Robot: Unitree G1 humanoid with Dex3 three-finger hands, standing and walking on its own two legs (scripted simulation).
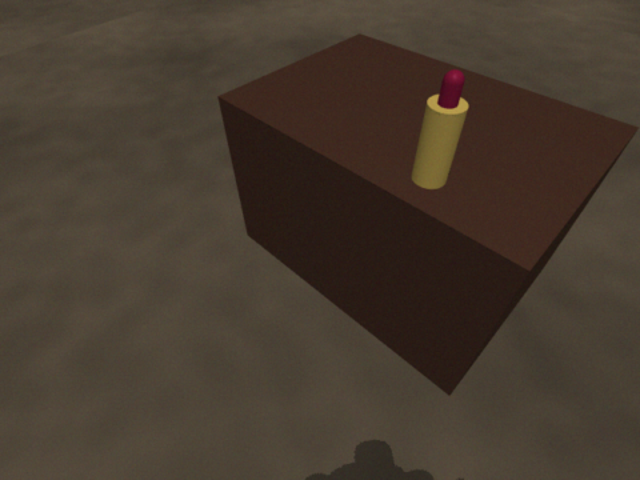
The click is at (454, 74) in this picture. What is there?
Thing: necked bottle
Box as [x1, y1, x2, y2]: [411, 69, 468, 188]
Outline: 456,69 450,70 445,74 442,81 440,93 429,97 427,100 411,175 413,181 416,184 425,188 437,188 445,183 468,105 466,101 459,96 464,77 463,74
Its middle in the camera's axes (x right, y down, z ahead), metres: +0.27 -0.25 +0.85
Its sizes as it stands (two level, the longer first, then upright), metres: 0.084 0.084 0.265
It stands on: a support 0.65 m high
